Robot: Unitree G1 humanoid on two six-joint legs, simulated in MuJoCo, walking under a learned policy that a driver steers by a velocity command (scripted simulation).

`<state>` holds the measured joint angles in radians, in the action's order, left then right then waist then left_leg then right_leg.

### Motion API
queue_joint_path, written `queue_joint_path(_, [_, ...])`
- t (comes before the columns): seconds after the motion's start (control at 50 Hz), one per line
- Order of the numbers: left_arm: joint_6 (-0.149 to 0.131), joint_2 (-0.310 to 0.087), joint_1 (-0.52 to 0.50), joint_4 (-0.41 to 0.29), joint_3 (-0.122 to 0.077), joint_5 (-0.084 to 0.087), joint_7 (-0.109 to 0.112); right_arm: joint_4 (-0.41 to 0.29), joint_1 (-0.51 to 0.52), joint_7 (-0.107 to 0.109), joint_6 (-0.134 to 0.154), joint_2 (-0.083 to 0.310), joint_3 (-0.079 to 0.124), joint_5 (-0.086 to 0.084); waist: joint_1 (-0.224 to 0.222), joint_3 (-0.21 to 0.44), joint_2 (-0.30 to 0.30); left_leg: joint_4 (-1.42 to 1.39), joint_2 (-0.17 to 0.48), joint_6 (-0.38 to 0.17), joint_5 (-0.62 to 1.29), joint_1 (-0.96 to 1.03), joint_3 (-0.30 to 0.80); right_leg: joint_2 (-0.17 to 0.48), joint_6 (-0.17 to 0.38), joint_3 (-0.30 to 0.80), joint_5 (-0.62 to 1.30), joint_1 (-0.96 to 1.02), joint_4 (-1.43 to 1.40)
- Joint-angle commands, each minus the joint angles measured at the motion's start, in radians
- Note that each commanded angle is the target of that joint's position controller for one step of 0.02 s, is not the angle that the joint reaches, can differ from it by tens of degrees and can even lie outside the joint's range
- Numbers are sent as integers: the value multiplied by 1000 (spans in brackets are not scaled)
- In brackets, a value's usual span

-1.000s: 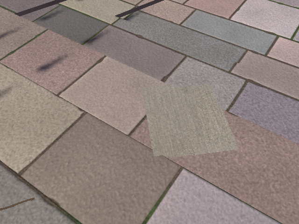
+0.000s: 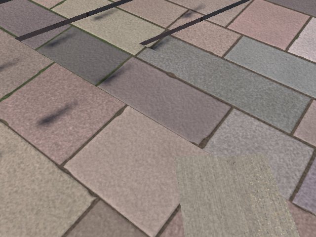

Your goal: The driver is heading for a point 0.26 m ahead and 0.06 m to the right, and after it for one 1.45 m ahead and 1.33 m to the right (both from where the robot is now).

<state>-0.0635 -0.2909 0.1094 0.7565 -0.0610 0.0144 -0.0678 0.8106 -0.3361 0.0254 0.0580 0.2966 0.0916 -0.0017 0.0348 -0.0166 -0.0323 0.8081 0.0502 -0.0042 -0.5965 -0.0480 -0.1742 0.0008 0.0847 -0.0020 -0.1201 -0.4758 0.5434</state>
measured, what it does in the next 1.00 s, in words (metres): walks ahead, turning right: left foot, then right foot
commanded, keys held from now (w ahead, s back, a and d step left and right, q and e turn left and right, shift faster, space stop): w+e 0.04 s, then e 0.96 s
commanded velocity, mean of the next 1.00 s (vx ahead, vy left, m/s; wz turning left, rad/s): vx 0.14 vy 0.00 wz -0.57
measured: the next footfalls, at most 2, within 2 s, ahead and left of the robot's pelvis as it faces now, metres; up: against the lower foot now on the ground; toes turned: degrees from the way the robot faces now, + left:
left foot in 0.40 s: +0.41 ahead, +0.03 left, +0.00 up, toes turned -21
right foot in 0.78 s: +0.24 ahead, -0.17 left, +0.00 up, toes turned -29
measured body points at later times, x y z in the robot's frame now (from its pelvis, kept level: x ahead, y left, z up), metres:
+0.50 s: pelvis +0.24 -0.02 +0.00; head +0.28 -0.03 +0.45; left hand +0.45 +0.22 -0.11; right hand +0.36 -0.32 -0.08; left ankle +0.37 +0.05 -0.73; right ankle +0.11 -0.09 -0.66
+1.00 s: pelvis +0.24 -0.05 +0.01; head +0.26 -0.11 +0.46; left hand +0.52 +0.10 -0.06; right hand +0.25 -0.40 -0.09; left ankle +0.32 +0.06 -0.65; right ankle +0.21 -0.15 -0.73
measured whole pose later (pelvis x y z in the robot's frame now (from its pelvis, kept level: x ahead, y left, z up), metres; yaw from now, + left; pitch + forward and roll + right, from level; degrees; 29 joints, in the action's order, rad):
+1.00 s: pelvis +0.24 -0.05 +0.01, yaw -36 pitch +2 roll +2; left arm 0.03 -0.29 0.21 0.63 -0.08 0.00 0.02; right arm 0.69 -0.05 0.02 -0.01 0.31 0.10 0.01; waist -0.02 -0.05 0.03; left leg 1.05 -0.03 0.03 -0.35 -0.54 0.03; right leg -0.04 0.04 0.11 -0.21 -0.33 0.51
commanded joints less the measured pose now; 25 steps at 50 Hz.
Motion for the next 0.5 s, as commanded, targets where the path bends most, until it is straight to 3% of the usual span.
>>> queue_joint_path(0.02, [-12,-265,366,-5,-75,15,8,-131,-78,-20,71,73,-19,2,-120,447,-204,701,-110,23,-66,-728,240,346,379,770,199,957,-99])
queue_joint_path(0.04, [-12,-211,360,-9,-69,12,15,-152,56,-21,90,126,-6,-39,-164,357,-88,619,-43,2,47,-807,286,308,313,684,98,930,-169])
queue_joint_path(0.06, [-12,-180,261,-29,-60,9,25,-172,132,-15,95,126,-11,-35,-144,232,-22,542,-5,-3,146,-809,282,286,271,583,203,789,-177])
queue_joint_path(0.08, [-11,-156,178,-57,-48,1,30,-168,158,-5,88,128,-8,-9,-102,150,46,507,17,13,178,-757,269,269,257,518,414,628,-176])
queue_joint_path(0.1, [-10,-150,137,-71,-45,-6,38,-170,138,-1,78,141,2,9,-58,120,48,429,36,30,216,-674,281,245,248,444,571,500,-176])
queue_joint_path(0.14, [-2,-140,110,-77,-43,-7,52,-172,110,2,50,118,3,17,-15,77,12,301,37,54,231,-610,257,186,215,344,705,369,-195])
queue_joint_path(0.18, [6,-167,109,-74,-52,-3,69,-174,125,6,35,81,-9,19,-14,69,-13,136,-5,69,321,-559,216,126,181,267,790,281,-197])
queue_joint_path(0.22, [29,-172,110,-70,-56,10,88,-177,164,0,35,58,-20,20,-29,107,-36,-36,-50,74,489,-479,197,66,127,212,761,243,-175])
queue_joint_path(0.26, [54,-167,138,-61,-58,21,108,-190,237,-17,42,55,-23,15,-65,130,-47,-178,-91,68,632,-413,188,34,70,212,667,236,-152])
queue_joint_path(0.3, [72,-161,171,-50,-58,18,118,-208,293,-30,45,61,-21,12,-86,128,-54,-253,-118,60,685,-375,197,31,40,259,559,242,-120])
queue_joint_path(0.34, [78,-145,139,-68,-56,4,127,-200,271,-36,51,94,-8,15,-60,134,-63,-261,-112,38,670,-350,240,51,30,337,516,272,-58])
queue_joint_path(0.38, [78,-134,68,-103,-52,3,122,-186,196,-28,59,113,3,24,-1,141,-76,-350,-92,6,660,-283,255,30,10,378,504,305,59])
queue_joint_path(0.4, [74,-116,48,-122,-48,4,119,-173,143,-26,69,121,5,30,26,181,-51,-442,-54,-17,787,-186,284,-12,-17,367,431,328,193])
queue_joint_path(0.42, [71,-80,109,-143,-36,-11,112,-175,99,-18,70,171,11,49,10,271,105,-386,136,-118,1177,50,429,-90,-63,304,60,186,428])
queue_joint_path(0.44, [69,-61,287,-139,-24,4,99,-164,96,-21,48,169,12,51,-66,396,375,-359,387,-339,1332,297,758,-196,-106,247,-608,-71,641])
queue_joint_path(0.46, [75,-164,304,-105,-42,7,89,-194,150,-17,32,108,2,12,-59,381,246,-367,409,-335,1111,242,773,-88,-116,236,-563,-129,735])
queue_joint_path(0.48, [95,-202,183,-116,-56,11,89,-212,170,-14,19,61,-11,11,-13,275,143,-379,323,-285,998,143,645,-58,-139,189,-489,-153,759])
queue_joint_path(0.5, [117,-184,138,-130,-55,10,95,-211,201,-14,3,52,-18,11,-23,200,82,-409,266,-248,891,37,555,-33,-151,152,-438,-154,729])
